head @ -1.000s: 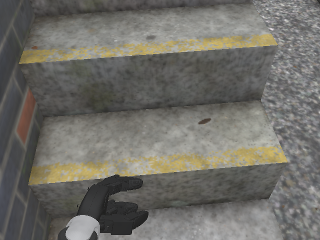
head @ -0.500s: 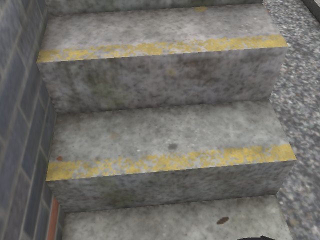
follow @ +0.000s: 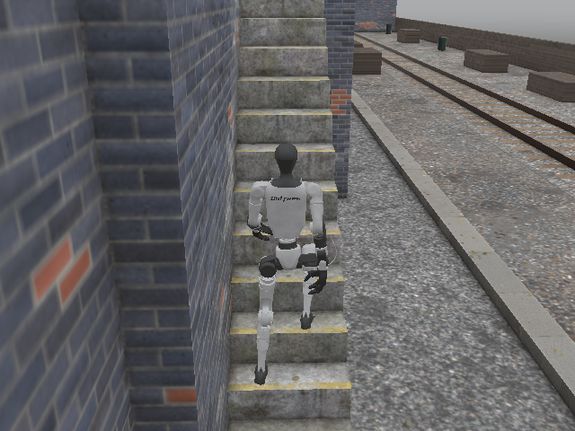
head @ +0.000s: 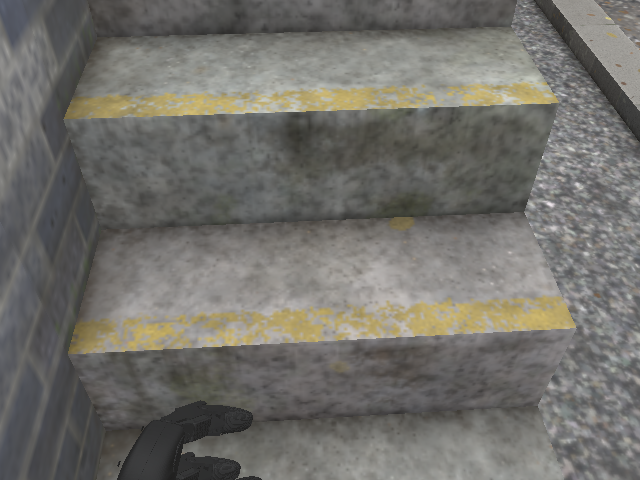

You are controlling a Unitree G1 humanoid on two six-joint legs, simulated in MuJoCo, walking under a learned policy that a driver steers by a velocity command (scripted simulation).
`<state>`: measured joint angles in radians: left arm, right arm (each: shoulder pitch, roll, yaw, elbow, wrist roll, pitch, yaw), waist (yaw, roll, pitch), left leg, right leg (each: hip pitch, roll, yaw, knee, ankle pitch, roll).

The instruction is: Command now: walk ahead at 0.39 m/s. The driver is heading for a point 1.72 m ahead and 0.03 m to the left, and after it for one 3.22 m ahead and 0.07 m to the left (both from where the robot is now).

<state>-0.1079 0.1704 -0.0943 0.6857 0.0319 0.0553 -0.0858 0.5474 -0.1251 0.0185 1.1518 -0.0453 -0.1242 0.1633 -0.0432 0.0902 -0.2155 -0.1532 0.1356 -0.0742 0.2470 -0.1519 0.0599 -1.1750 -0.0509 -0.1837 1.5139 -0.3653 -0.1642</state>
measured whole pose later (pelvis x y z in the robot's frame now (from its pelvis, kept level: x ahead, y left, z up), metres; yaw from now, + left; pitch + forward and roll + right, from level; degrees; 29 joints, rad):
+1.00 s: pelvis +0.16 +0.01 +0.16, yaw +0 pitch +3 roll +1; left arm 0.20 0.23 0.03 1.00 -0.04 -0.04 -0.01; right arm 0.30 -0.17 0.00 0.71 -0.01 -0.05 0.16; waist 0.02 -0.01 -0.06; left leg -0.28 0.02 0.07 0.62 -0.39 0.00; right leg -0.31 -0.06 -0.03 0.67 -0.41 0.02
